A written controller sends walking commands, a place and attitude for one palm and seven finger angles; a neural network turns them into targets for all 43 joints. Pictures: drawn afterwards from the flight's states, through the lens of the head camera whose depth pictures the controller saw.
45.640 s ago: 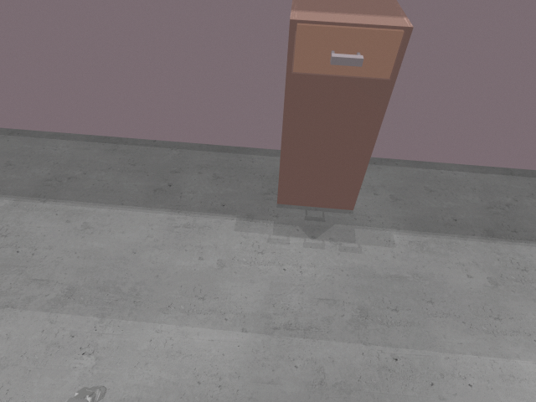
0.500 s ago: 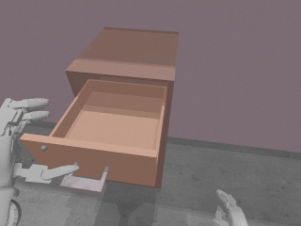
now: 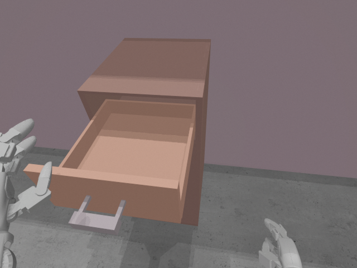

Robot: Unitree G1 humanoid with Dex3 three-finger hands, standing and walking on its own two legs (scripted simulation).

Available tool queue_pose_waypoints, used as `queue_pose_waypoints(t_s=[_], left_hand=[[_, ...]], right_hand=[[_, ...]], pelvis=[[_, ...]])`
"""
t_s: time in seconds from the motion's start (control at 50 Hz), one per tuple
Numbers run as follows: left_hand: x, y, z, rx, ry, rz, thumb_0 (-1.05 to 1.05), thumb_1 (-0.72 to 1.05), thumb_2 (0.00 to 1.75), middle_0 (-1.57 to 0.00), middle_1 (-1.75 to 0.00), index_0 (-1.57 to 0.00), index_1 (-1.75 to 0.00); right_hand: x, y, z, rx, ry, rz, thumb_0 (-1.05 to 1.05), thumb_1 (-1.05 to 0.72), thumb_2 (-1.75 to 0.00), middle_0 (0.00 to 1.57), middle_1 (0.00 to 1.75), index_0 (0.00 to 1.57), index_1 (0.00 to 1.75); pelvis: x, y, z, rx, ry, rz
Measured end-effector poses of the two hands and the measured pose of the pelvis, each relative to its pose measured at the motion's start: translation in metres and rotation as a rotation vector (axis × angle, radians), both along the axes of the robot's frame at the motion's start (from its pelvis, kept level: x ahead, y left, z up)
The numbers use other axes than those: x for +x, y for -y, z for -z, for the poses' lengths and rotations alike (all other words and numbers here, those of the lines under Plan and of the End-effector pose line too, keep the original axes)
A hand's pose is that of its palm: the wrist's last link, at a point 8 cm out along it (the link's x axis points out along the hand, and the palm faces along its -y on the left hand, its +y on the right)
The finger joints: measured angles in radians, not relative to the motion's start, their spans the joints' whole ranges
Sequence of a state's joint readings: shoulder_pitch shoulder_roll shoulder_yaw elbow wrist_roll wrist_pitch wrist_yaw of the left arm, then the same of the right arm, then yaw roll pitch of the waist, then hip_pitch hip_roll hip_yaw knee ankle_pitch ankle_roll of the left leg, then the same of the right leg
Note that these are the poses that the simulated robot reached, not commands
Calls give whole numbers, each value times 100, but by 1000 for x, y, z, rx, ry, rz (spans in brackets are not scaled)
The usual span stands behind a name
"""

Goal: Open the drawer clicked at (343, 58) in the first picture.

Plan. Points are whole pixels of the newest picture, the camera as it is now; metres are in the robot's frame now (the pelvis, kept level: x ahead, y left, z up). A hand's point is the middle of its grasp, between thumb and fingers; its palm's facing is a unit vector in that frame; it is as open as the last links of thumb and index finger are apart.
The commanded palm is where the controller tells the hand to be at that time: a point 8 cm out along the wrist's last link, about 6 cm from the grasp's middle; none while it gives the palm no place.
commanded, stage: draw the hand back to the body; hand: left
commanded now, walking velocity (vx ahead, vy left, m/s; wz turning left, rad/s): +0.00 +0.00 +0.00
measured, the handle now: (100, 212) +0.22 +0.21 +0.02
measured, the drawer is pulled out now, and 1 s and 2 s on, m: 0.30 0.30 0.30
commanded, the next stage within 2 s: step back with the hand held close in 0.18 s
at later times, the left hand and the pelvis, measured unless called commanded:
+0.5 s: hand (35, 198) +0.17 +0.25 +0.18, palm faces +0.39 -0.79 -0.47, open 7.4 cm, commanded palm +0.09 +0.29 +0.21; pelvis -0.02 +0.00 -0.01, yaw +4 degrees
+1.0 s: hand out of the picture +0.09 +0.28 +0.18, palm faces +0.42 -0.81 -0.41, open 7.4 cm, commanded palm +0.03 +0.32 +0.21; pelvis -0.08 +0.03 -0.01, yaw +4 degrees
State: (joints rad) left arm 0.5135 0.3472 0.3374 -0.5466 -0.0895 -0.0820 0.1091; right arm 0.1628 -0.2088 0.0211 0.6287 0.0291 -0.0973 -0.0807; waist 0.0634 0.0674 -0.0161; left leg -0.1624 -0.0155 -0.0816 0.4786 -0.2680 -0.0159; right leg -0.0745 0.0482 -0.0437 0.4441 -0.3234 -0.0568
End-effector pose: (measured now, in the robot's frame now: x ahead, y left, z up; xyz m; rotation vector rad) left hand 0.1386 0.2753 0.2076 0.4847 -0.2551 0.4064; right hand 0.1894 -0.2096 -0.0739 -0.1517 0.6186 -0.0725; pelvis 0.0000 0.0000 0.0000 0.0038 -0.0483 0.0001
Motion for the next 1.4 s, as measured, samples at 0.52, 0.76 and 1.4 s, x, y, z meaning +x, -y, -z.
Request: queue_pose_waypoints(t_s=[0.52, 0.76, 1.4], left_hand=[[-13, -13, 15, 69, -51, 47, 1, 89, 90, -21, -31, -21, -30], [-41, -22, -10, 183, 0, 84, 1, 89, 90, -22, -31, -21, -30], [-170, 16, -8, 187, 35, 201, 1, 89, 90, -21, -31, -21, -30]], right_hand=[[-39, 14, 12, -77, -161, 24, 1, -90, -90, 21, 30, 20, 30], [-51, -14, 2, -58, -102, 8, 1, -90, -90, 21, 30, 20, 30], [-203, -4, 14, -12, -86, -49, 1, -90, -90, 21, 30, 21, 30]], pelvis=[[-18, -6, 6, -23, -60, -69], [-50, -20, 7, -21, -76, -39], [-203, 5, 14, -70, -81, -21]])
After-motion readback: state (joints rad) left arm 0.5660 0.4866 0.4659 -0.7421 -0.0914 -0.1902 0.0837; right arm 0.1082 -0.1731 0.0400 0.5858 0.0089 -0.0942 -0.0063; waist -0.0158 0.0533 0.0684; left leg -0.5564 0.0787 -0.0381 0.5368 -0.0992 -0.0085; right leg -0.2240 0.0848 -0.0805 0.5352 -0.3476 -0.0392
